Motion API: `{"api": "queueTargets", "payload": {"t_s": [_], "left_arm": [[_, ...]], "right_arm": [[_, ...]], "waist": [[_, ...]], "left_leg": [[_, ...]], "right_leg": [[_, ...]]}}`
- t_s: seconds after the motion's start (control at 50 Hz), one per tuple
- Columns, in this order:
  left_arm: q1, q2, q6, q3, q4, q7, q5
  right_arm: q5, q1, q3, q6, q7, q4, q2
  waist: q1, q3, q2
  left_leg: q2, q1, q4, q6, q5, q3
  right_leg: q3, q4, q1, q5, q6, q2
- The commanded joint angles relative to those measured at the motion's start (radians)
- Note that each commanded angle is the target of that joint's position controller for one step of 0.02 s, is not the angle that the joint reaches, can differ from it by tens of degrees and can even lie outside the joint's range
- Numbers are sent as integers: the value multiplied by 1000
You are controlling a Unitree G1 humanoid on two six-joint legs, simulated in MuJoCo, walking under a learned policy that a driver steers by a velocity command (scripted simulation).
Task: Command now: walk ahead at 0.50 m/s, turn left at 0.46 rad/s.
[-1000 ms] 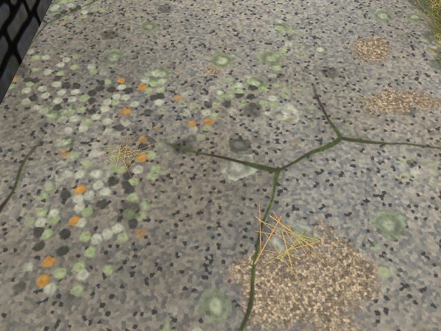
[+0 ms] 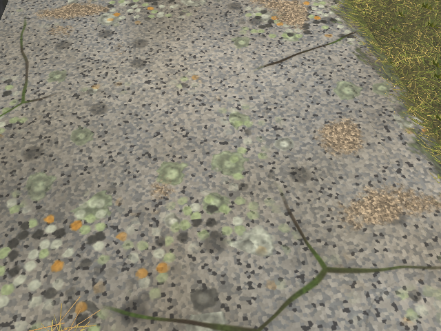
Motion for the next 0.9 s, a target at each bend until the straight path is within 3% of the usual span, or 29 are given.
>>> {"api": "queueTargets", "payload": {"t_s": [0.02,0.1,0.18,0.24,0.3,0.34,0.36,0.38,0.4,0.42,0.44,0.46,0.48,0.5,0.52,0.56,0.6,0.66,0.72,0.8,0.84,0.9], "left_arm": [[85,96,-6,34,0,3,10],[79,127,-23,52,37,10,6],[91,167,-15,64,65,19,2],[132,197,-4,73,90,23,-10],[158,225,14,84,113,24,-27],[154,258,28,93,114,28,-36],[143,264,38,93,112,31,-40],[152,239,40,82,108,35,-35],[211,141,31,46,85,31,7],[257,86,1,16,64,17,5],[165,189,-18,43,71,4,-41],[105,189,-26,40,52,1,-62],[88,172,-26,37,62,9,-47],[99,174,-15,43,76,14,-31],[139,169,1,43,94,11,-31],[174,140,30,40,120,13,-30],[131,124,44,38,114,18,-30],[72,111,36,38,102,14,-28],[5,89,27,29,85,-2,-25],[-90,65,25,14,36,-26,-23],[-119,66,23,12,7,-42,-22],[-60,105,30,31,-13,-54,-22]], "right_arm": [[-3,-47,-29,-2,3,-96,-83],[-9,-106,-21,19,12,-135,-38],[-9,-207,-8,12,36,-170,-22],[-9,-303,-3,12,54,-210,-24],[-10,-353,-10,17,66,-248,-46],[-15,-305,-29,23,68,-253,-81],[-15,-195,-51,27,65,-229,-114],[-10,-24,-86,33,52,-180,-175],[-7,70,-108,39,28,-160,-266],[-5,28,-93,23,32,-193,-287],[-15,26,-64,10,42,-189,-189],[-24,-9,-55,-1,43,-180,-164],[-26,-78,-45,-8,43,-175,-137],[-35,-129,-32,-16,42,-176,-97],[-43,-155,-27,-23,41,-177,-84],[-44,-164,-29,-44,40,-159,-86],[-51,-151,-33,-57,33,-133,-96],[-53,-132,-31,-60,19,-105,-91],[-49,-129,-32,-60,10,-85,-102],[-38,-67,-38,-40,2,-34,-113],[-31,-54,-44,-20,-3,-20,-124],[-25,-82,-54,6,-22,-27,-166]], "waist": [[59,-10,-150],[43,19,-105],[71,38,-83],[102,64,-71],[101,75,-76],[56,19,-107],[-12,-43,-103],[-94,-133,-73],[-85,-218,140],[-20,-380,247],[-79,-334,89],[-65,-199,76],[-23,-119,7],[12,-82,30],[40,-72,55],[61,-59,41],[53,-14,18],[31,18,17],[4,44,18],[-39,91,0],[-40,92,4],[21,11,64]], "left_leg": [[115,-329,70,-10,112,-38],[131,-341,-28,-32,210,-26],[121,-300,-261,-23,406,18],[106,-278,-380,0,441,61],[81,-269,-443,41,354,98],[15,-149,-453,82,249,159],[-33,2,-487,111,246,189],[-70,268,-524,149,289,174],[151,599,-561,243,268,-186],[358,757,-754,402,85,-718],[354,712,-805,342,58,-639],[325,578,-798,299,123,-479],[281,430,-803,259,220,-353],[244,328,-822,237,317,-262],[225,258,-855,227,358,-207],[217,206,-910,231,431,-126],[209,205,-946,219,478,-47],[186,249,-966,180,504,60],[181,275,-993,147,500,138],[229,422,-964,142,587,187],[256,508,-908,139,705,201],[262,553,-721,108,1184,242]], "right_leg": [[285,-285,275,16,-156,-277],[130,-344,227,201,-180,-280],[-16,-357,239,258,-161,-255],[-75,-352,286,258,-140,-272],[-115,-291,378,360,-113,-299],[-152,-146,412,679,-90,-294],[-181,17,390,799,-71,-273],[-204,249,266,750,-35,-233],[-207,602,-86,176,15,-152],[-11,856,-335,-410,43,13],[101,900,-421,-356,25,-46],[81,864,-449,-288,2,-87],[78,784,-408,-208,-4,-137],[88,720,-348,-151,-3,-167],[97,703,-284,-106,1,-182],[94,669,-254,-47,17,-180],[117,596,-314,39,32,-169],[143,427,-364,209,39,-132],[93,262,-335,338,30,-108],[52,142,-394,308,2,-94],[19,115,-422,217,-20,-79],[-73,120,-276,54,-75,4]]}}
